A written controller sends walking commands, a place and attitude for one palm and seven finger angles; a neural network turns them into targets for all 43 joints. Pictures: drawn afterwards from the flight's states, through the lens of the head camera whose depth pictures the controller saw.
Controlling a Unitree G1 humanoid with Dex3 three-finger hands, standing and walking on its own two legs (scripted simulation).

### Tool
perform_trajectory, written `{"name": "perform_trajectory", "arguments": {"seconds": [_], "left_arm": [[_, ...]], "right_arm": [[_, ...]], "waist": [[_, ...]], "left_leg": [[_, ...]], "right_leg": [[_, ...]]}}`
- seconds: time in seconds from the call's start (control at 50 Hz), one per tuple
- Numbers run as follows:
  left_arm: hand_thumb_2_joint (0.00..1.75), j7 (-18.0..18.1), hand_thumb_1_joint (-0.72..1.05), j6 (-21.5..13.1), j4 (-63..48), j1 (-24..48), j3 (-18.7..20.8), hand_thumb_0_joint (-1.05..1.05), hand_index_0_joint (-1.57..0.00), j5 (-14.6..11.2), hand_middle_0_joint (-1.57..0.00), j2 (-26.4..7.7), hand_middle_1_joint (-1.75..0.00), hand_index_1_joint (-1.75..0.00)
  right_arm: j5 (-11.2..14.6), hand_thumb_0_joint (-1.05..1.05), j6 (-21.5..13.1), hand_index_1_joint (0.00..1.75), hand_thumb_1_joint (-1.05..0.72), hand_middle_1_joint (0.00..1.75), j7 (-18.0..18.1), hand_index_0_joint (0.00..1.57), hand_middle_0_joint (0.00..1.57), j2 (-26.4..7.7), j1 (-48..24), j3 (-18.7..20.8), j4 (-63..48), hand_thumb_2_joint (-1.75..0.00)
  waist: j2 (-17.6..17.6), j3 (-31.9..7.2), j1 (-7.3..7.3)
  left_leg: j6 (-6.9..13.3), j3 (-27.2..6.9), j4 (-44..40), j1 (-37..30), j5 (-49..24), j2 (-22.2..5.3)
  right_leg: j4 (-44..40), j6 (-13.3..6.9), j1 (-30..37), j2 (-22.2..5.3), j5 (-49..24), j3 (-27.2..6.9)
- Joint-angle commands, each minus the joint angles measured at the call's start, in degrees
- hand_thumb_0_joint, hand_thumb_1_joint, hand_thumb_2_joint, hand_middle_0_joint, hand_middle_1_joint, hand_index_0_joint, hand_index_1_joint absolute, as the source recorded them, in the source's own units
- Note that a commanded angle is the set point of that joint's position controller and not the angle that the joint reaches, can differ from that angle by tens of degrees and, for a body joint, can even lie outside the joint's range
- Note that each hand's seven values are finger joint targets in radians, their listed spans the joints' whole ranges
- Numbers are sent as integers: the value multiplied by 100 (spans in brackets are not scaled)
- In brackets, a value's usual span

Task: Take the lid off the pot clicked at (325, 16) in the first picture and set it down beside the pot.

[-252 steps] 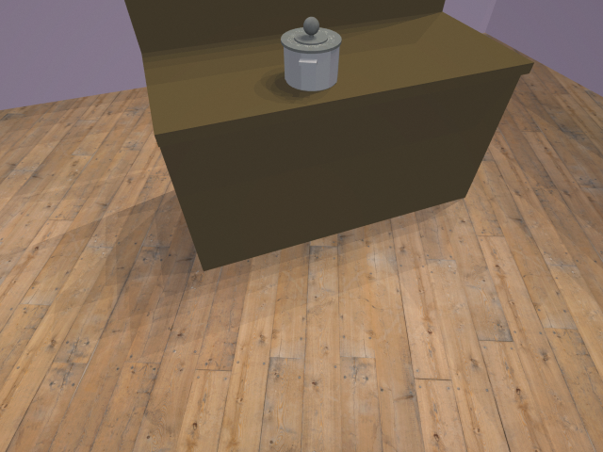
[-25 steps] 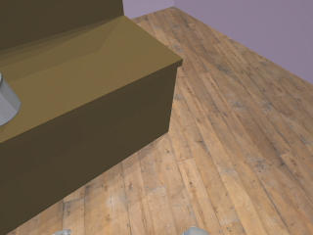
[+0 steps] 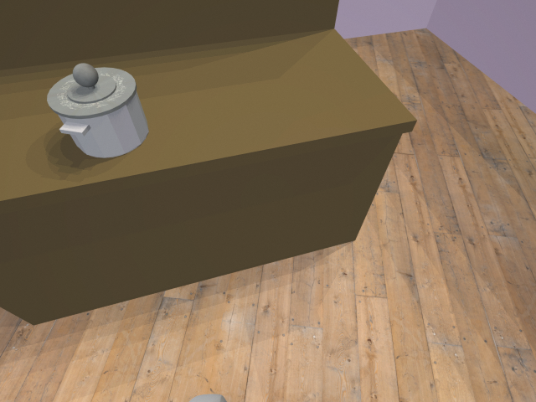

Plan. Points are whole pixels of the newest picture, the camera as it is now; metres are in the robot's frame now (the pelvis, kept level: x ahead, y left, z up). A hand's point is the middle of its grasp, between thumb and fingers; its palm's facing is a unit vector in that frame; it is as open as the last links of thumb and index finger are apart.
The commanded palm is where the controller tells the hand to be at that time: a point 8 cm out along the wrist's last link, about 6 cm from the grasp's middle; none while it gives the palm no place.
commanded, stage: turn to face it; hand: left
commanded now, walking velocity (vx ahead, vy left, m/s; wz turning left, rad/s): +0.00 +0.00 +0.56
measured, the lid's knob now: (85, 75) +0.70 +0.45 +0.08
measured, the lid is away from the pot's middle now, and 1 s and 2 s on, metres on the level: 0.00 0.00 0.00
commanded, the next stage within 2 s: take the last steps up to it in 0.54 s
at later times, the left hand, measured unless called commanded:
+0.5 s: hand out of the picture +0.05 +0.22 -0.15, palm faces +0.24 -0.92 -0.30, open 7.4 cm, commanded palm none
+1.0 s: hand out of the picture -0.09 +0.21 -0.18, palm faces +0.44 -0.87 -0.21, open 7.4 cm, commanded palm none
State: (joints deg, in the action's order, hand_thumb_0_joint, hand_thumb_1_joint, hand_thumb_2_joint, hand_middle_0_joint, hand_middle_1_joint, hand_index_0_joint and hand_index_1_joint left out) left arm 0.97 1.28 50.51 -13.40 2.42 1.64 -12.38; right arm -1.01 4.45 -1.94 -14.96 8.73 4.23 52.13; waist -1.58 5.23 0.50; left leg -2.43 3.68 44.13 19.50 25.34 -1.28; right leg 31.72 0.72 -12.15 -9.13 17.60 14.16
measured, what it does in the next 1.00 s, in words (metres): steps on the spot, turning left: left foot, then right foot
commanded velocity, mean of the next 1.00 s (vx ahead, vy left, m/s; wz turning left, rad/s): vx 0.11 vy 0.02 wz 0.25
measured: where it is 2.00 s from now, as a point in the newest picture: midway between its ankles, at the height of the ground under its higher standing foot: (218, 371)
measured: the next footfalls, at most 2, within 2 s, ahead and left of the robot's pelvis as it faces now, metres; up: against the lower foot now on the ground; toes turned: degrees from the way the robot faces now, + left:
left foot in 0.06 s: +0.04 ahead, +0.13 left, +0.00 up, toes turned +6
right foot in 0.48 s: +0.08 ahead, -0.10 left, +0.00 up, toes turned +10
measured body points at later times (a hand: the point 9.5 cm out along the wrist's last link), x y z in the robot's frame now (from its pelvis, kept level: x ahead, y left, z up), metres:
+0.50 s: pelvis +0.01 -0.01 -0.01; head +0.04 -0.02 +0.44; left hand +0.03 +0.27 -0.13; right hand +0.13 -0.23 -0.16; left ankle +0.00 +0.12 -0.73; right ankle +0.04 -0.11 -0.74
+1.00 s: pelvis +0.03 +0.05 +0.00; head +0.04 +0.07 +0.45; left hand -0.11 +0.26 -0.16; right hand +0.21 -0.15 -0.13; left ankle -0.02 +0.14 -0.74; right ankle +0.04 -0.10 -0.73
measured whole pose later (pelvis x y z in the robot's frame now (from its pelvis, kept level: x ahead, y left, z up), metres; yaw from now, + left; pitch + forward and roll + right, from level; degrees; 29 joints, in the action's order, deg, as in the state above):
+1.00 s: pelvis +0.03 +0.05 +0.00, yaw +21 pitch +0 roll -1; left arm 0.0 0.1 61.0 -23.0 3.3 1.5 -12.6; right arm -1.7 -0.6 -1.5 -12.2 10.4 2.5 54.7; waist -1.6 0.9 2.9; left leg 1.6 3.5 29.5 13.3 16.5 -0.9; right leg 32.9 1.0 -11.2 -6.4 22.3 9.0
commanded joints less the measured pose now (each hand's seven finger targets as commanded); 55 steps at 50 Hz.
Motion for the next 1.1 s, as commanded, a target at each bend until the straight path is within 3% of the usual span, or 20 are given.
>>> {"name": "perform_trajectory", "arguments": {"seconds": [0.0,0.02,0.04,0.08,0.16,0.32,0.4,0.44,0.46,0.48,0.5,0.54,0.6,0.74,0.82,0.92,0.94,0.96,0.98,1.08], "left_arm": [[90,25,90,-26,-304,-206,409,0,-20,-90,-20,-1217,-30,-30],[90,-25,90,3,-489,-209,368,0,-20,-127,-20,-891,-30,-30],[90,-14,90,23,-776,224,216,0,-20,-68,-20,-696,-30,-30],[90,49,90,70,-632,551,268,0,-20,-78,-20,-745,-30,-30],[90,-38,90,87,-224,-19,285,0,-20,-79,-20,-805,-30,-30],[90,8,90,43,-345,253,204,0,-20,-107,-20,-588,-30,-30],[90,45,90,-55,-214,-218,183,0,-20,-135,-20,-534,-30,-30],[90,96,90,-181,-139,-583,233,0,-20,-87,-20,-851,-30,-30],[90,129,90,-239,-129,-631,325,0,-20,-3,-20,-1318,-30,-30],[90,104,90,-217,-191,-647,329,0,-20,-38,-20,-1407,-30,-30],[90,123,90,-205,-218,-407,340,0,-20,-44,-20,-1248,-30,-30],[90,127,90,-196,-296,49,264,0,-20,-62,-20,-916,-30,-30],[90,123,90,-251,-229,-116,224,0,-20,-41,-20,-776,-30,-30],[90,36,90,-352,312,-1006,287,0,-20,-1,-20,-891,-30,-30],[90,0,90,-389,452,-936,306,0,-20,30,-20,-959,-30,-30],[90,-68,90,-314,581,-566,265,0,-20,-39,-20,-845,-30,-30],[90,-103,90,-281,511,-521,209,0,-20,-33,-20,-560,-30,-30],[90,-138,90,-275,329,-388,115,0,-20,-54,-20,-207,-30,-30],[90,-128,90,-299,157,-78,124,0,-20,-7,-20,-352,-30,-30],[90,-239,90,-305,620,-446,130,0,-20,-2,-20,-267,-30,-30]], "right_arm": [[13,0,-308,30,-90,30,46,20,20,-592,331,112,-464,-90],[-39,0,-359,30,-90,30,83,20,20,-1253,647,277,-461,-90],[15,0,-312,30,-90,30,109,20,20,-1653,1038,343,-393,-90],[-6,0,-326,30,-90,30,240,20,20,-1371,836,265,-336,-90],[8,0,-363,30,-90,30,243,20,20,-913,-61,99,-569,-90],[-33,0,-303,30,-90,30,249,20,20,-893,274,143,-383,-90],[-10,0,-289,30,-90,30,252,20,20,-800,127,135,-369,-90],[80,0,-323,30,-90,30,213,20,20,-471,164,89,-353,-90],[113,0,-340,30,-90,30,192,20,20,-81,287,19,-447,-90],[50,0,-259,30,-90,30,221,20,20,-325,178,94,-486,-90],[12,0,-189,30,-90,30,210,20,20,-339,89,129,-404,-90],[17,0,-163,30,-90,30,153,20,20,-314,258,136,-173,-90],[10,0,-173,30,-90,30,129,20,20,-171,237,69,-57,-90],[-15,0,-279,30,-90,30,48,20,20,-99,-302,-5,-104,-90],[-12,0,-389,30,-90,30,-9,20,20,-41,-423,-48,-149,-90],[-13,0,-566,30,-90,30,80,20,20,-99,769,-88,218,-90],[-44,0,-590,30,-90,30,143,20,20,-492,1345,29,337,-90],[-91,0,-592,30,-90,30,202,20,20,-1049,1903,130,447,-90],[-69,0,-565,30,-90,30,243,20,20,-1068,1906,104,427,-90],[20,0,-826,30,-90,30,325,20,20,-222,1173,-181,337,-90]], "waist": [[-422,-1046,-176],[1246,-1226,-365],[1801,-1106,-565],[1478,-831,-495],[1124,-576,-33],[1034,-603,-227],[925,-771,-1],[139,-876,180],[-1363,-838,139],[-1240,-836,225],[-1290,-591,157],[-634,-353,-99],[-692,-404,-27],[-823,-382,397],[-745,-216,375],[-298,-325,-200],[878,-429,-485],[2221,-269,-667],[1711,-58,-665],[726,104,-58]], "left_leg": [[202,-9,-2026,-1323,-1533,-42],[850,-1936,-2274,-2323,-3175,-1427],[1455,-2711,-2321,-2347,-4865,-2290],[1454,-2419,-2351,-1687,-3929,-1819],[1112,-1488,-2577,-970,-2977,-1027],[1309,-2056,-2466,-1139,-2807,-1063],[1158,-2120,-2000,-739,-3247,-897],[655,-1722,-1152,44,-2207,-385],[201,-767,-41,1029,-145,497],[171,-910,991,847,907,417],[200,-1035,1707,900,762,325],[117,-882,2294,1022,98,166],[-13,-625,2048,939,-176,114],[55,-298,823,1116,-134,-38],[192,-185,-2,778,-108,-117],[312,185,-2051,-1800,-824,160],[550,-913,-2469,-2492,4,-558],[1084,-2778,-3391,-2590,798,-1808],[1435,-3194,-3625,-2235,1049,-2060],[1216,-1370,-3578,-1585,-1788,-1157]], "right_leg": [[606,-174,33,-1002,-2258,-446],[1900,300,-1518,-244,29,-197],[2823,427,-2332,144,2153,-669],[3448,373,-2422,150,1518,-1345],[3254,419,-1824,242,394,-1327],[1641,364,-1359,595,678,-1274],[274,267,-253,841,46,-1179],[-1236,166,938,265,-1017,-1742],[-1515,-422,1330,-1191,-1869,-3266],[-1594,-994,563,-1767,-1905,-3466],[-1680,-1089,129,-1513,-1554,-3364],[-1541,-989,81,-989,-1655,-2542],[-1377,-907,327,-739,-2366,-1909],[-1897,-1018,1078,-990,-531,-2223],[-2132,-1041,763,-1122,383,-2166],[-1252,-573,-801,-471,1004,-1237],[-39,-321,-1694,-15,1270,-859],[1664,-68,-2647,657,1564,-325],[2440,-183,-2991,530,1531,-926],[3218,-90,-2596,256,-282,-1231]]}}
